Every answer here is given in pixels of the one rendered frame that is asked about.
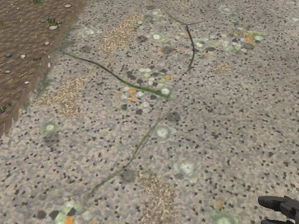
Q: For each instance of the right robot hand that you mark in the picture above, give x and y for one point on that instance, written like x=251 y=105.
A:
x=286 y=205

